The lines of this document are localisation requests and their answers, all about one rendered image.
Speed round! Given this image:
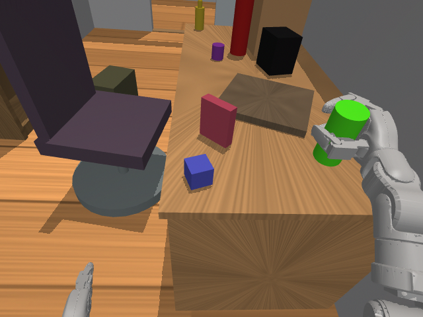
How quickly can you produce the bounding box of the office chair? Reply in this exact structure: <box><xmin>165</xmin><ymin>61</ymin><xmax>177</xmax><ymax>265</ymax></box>
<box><xmin>0</xmin><ymin>0</ymin><xmax>172</xmax><ymax>217</ymax></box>

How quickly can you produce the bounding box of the desk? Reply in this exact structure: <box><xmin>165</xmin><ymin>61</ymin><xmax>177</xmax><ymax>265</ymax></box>
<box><xmin>158</xmin><ymin>23</ymin><xmax>376</xmax><ymax>311</ymax></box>

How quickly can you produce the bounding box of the left robot hand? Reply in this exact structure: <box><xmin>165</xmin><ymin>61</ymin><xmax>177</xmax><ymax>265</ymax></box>
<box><xmin>62</xmin><ymin>262</ymin><xmax>94</xmax><ymax>317</ymax></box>

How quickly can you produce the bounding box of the right robot arm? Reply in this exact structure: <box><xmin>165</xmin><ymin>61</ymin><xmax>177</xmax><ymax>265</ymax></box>
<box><xmin>360</xmin><ymin>149</ymin><xmax>423</xmax><ymax>317</ymax></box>

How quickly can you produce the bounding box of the bookshelf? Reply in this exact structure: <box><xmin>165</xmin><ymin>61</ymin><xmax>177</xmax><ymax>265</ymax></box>
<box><xmin>0</xmin><ymin>63</ymin><xmax>33</xmax><ymax>140</ymax></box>

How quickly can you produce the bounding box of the right robot hand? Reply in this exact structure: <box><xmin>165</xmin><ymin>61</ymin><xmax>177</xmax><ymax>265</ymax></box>
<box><xmin>311</xmin><ymin>92</ymin><xmax>398</xmax><ymax>166</ymax></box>

